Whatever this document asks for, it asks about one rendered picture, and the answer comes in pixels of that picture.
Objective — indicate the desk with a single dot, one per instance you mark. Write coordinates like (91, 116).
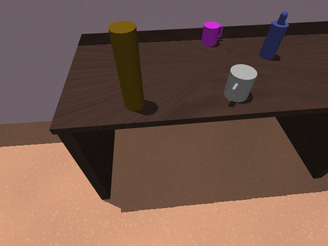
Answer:
(183, 83)

